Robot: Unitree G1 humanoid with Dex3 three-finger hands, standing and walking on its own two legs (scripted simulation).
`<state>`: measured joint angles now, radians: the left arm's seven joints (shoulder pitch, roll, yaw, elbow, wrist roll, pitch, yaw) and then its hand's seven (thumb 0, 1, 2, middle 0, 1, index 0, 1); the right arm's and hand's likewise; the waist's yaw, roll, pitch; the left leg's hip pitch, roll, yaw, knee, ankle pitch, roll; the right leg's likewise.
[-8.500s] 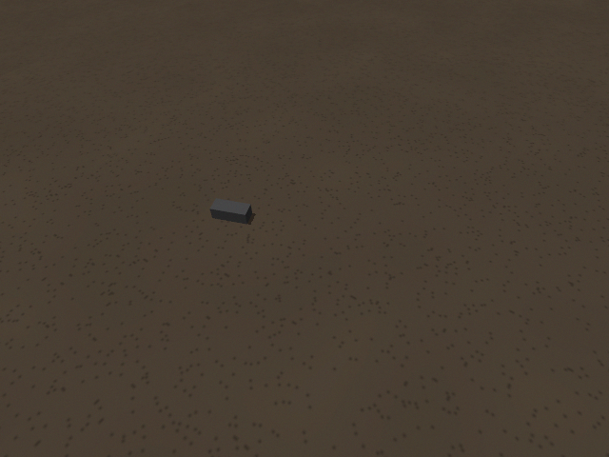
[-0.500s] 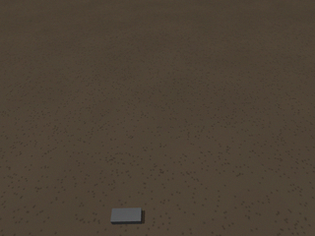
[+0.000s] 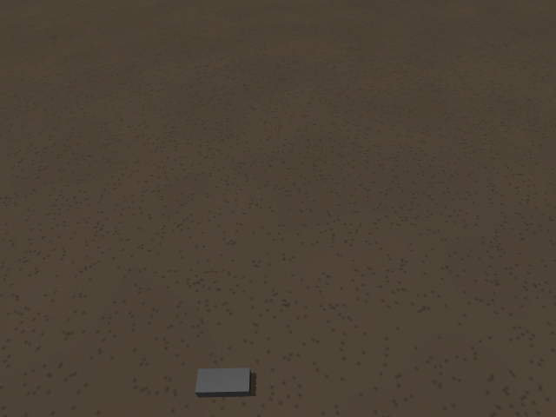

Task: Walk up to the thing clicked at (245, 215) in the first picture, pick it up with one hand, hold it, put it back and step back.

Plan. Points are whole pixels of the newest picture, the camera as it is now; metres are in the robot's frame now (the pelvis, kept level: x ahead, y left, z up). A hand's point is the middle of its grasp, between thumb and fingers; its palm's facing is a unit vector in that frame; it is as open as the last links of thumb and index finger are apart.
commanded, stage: rise first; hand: left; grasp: from above
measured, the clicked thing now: (224, 382) +0.40 +0.21 -0.75
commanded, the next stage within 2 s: none
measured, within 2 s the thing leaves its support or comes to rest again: neither
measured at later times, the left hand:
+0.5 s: hand out of the picture +0.13 +0.26 -0.21, palm faces -0.10 -0.90 -0.42, open 13.2 cm
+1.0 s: hand out of the picture +0.13 +0.27 -0.31, palm faces -0.35 -0.74 -0.58, open 14.0 cm
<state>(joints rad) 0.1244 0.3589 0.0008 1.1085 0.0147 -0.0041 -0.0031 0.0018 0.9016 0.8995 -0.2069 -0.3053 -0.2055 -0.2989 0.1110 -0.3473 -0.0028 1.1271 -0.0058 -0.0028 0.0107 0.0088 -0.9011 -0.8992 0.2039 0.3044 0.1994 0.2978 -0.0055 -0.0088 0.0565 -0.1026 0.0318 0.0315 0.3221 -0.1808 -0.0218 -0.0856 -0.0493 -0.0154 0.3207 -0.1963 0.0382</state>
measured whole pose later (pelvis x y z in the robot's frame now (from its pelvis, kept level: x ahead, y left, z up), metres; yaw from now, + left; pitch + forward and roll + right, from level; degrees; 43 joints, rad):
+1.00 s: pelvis -0.04 +0.00 -0.17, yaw +0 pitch +25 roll -2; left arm 0.12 0.37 0.11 0.55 0.47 0.07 0.04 -0.01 -0.53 1.00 -0.08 -1.09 -0.08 -1.08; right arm 0.13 -0.25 -0.03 0.55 0.00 -0.19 0.02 0.01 -0.89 -0.90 0.20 0.30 0.20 0.30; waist -0.03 0.00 -0.17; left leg -1.30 0.04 -0.04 1.46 -0.61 -0.02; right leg -1.25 -0.05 -0.02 1.43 -0.63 0.04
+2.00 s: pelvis -0.11 +0.01 -0.42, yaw -5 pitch +32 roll -6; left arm -0.74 0.63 0.08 1.25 1.22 -0.23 0.34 0.00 -0.54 1.03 -0.09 -0.99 -0.08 -0.98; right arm 0.12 -0.26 -0.03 0.78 -0.10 -0.04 0.11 0.01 -0.90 -0.90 0.20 0.30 0.20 0.30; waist -0.14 -0.01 -0.10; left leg -2.22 0.03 -0.13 2.30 -0.65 -0.03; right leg -2.14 -0.01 -0.02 2.24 -0.67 0.05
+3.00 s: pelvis -0.10 +0.00 -0.46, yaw -6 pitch +32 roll -7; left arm -0.85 0.69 0.10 1.42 1.29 -0.26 0.46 0.00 -0.52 1.00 -0.09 -1.03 -0.10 -1.01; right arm 0.11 -0.26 0.03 0.79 -0.16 -0.06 0.14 0.01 -0.90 -0.90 0.20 0.30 0.20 0.30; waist -0.20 -0.03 -0.05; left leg -2.32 0.02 -0.17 2.43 -0.68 -0.04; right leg -2.24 0.01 -0.03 2.36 -0.69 0.06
